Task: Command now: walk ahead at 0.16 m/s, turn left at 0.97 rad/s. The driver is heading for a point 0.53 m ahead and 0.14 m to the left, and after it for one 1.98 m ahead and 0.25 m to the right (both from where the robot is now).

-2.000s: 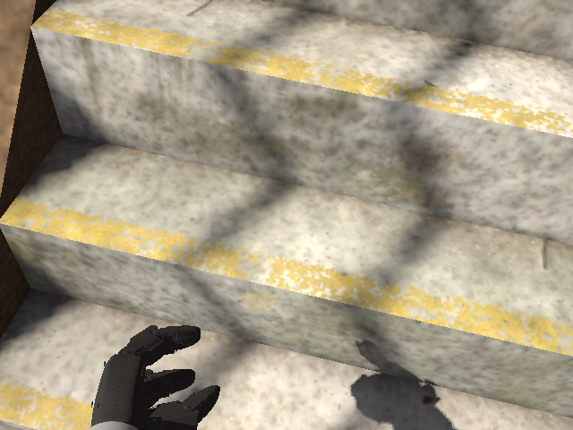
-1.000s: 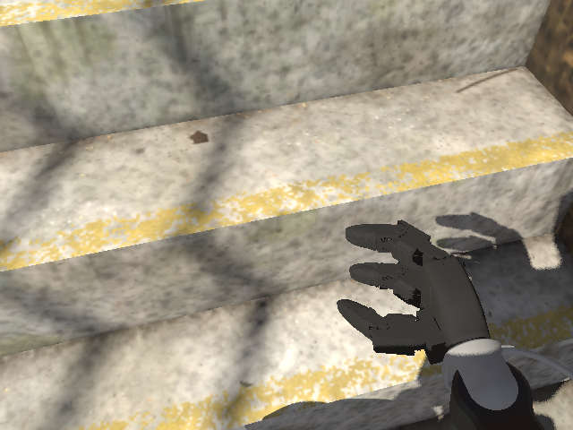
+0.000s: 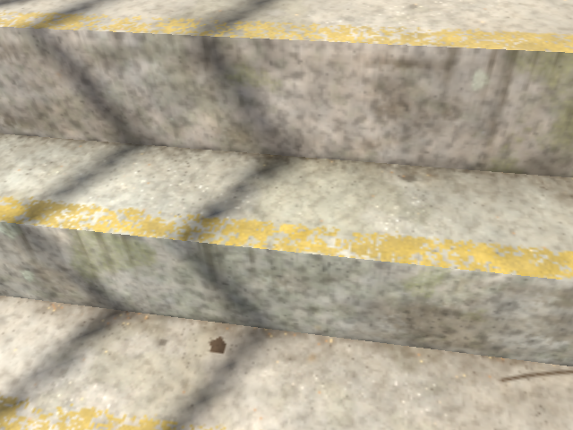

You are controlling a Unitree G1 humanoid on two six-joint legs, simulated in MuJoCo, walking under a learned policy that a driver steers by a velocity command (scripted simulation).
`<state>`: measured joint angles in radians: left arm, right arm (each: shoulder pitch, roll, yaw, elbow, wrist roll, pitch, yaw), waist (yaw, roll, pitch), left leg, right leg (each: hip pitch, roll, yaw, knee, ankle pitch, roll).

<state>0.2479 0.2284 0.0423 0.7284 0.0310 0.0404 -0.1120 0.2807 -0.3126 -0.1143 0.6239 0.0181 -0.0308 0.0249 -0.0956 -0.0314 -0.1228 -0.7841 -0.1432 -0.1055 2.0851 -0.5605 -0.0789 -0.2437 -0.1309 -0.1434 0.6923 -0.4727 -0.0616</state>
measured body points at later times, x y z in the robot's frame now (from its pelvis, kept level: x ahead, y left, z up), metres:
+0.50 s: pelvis +0.13 +0.06 +0.02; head +0.18 +0.00 +0.46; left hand -0.05 +0.26 -0.07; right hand +0.45 -0.03 -0.07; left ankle +0.21 +0.17 -0.51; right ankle -0.08 -0.11 -0.69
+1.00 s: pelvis +0.34 +0.14 +0.30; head +0.36 +0.16 +0.75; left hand +0.57 +0.35 +0.26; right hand +0.40 -0.10 +0.17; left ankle +0.23 +0.17 -0.44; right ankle +0.48 +0.11 -0.27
